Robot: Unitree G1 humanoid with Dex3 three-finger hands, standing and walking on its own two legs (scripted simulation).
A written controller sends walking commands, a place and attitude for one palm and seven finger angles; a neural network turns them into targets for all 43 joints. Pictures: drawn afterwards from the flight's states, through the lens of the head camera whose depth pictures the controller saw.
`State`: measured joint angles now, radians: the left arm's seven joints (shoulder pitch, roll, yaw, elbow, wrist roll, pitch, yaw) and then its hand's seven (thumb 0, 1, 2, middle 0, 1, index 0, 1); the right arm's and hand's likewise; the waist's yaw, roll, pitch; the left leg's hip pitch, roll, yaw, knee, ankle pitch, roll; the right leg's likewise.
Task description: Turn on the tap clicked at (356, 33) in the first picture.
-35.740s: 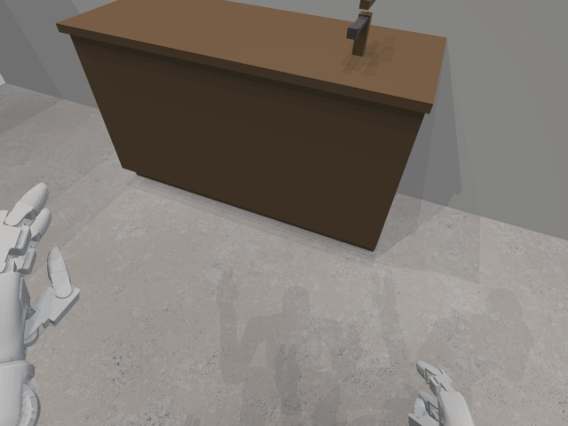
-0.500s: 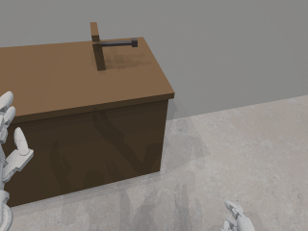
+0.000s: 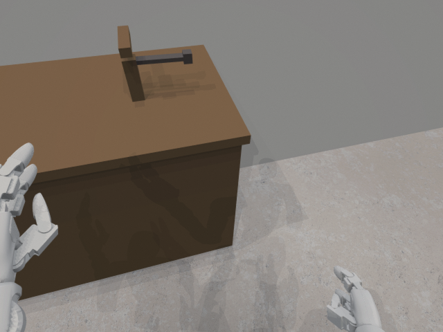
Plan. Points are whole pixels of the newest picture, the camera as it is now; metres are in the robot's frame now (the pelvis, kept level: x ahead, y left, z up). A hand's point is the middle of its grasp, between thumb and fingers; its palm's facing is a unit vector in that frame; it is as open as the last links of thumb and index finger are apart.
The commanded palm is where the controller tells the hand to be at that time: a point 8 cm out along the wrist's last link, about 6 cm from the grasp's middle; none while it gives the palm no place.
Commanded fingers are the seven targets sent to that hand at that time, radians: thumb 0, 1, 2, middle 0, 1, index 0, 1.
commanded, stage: stop stepping back and stand still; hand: left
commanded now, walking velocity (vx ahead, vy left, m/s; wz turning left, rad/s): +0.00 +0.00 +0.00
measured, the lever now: (187, 56) +0.76 +0.15 +0.13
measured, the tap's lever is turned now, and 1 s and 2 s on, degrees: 86 86 86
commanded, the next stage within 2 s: stand and check the lever's angle in 0.06 s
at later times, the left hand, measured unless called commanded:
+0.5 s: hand (37, 248) +0.19 +0.25 +0.15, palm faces +0.41 -0.85 -0.33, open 7.4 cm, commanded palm +0.14 +0.29 +0.18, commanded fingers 0.00 0.90 0.90 -0.20 -0.30 -0.20 -0.30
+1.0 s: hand (19, 251) +0.18 +0.26 +0.16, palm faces +0.43 -0.84 -0.34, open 7.4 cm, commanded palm +0.13 +0.30 +0.18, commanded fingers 0.00 0.90 0.90 -0.20 -0.30 -0.20 -0.30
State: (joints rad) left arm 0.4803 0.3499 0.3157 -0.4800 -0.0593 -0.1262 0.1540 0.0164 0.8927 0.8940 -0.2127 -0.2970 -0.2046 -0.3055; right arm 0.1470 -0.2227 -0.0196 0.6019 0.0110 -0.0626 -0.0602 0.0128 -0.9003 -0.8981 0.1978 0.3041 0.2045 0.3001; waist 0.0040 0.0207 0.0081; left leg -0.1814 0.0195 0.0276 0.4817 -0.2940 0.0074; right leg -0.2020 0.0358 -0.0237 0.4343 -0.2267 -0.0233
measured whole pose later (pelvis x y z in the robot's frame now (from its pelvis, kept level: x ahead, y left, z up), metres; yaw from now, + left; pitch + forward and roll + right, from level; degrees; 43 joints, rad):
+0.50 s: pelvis -0.02 +0.01 +0.00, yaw +0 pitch -1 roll -1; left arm 0.46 0.33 0.29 -0.43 -0.06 -0.10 0.16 0.02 0.89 0.89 -0.21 -0.30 -0.20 -0.31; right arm 0.19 -0.21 0.00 0.62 0.00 -0.04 -0.07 0.01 -0.90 -0.90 0.20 0.30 0.21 0.30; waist 0.01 0.02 -0.01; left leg -0.18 0.01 0.04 0.44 -0.24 0.02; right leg -0.19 0.03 -0.01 0.37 -0.16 -0.01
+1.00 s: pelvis -0.03 +0.02 +0.00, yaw +0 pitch -1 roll -1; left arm 0.45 0.33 0.30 -0.44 -0.04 -0.13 0.16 0.02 0.89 0.89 -0.21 -0.30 -0.20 -0.31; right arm 0.18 -0.20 0.01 0.63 -0.01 -0.07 -0.07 0.01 -0.90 -0.90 0.20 0.30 0.21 0.30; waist 0.02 0.02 -0.01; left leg -0.19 -0.01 0.04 0.44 -0.23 0.04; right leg -0.20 0.01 -0.01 0.37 -0.15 0.01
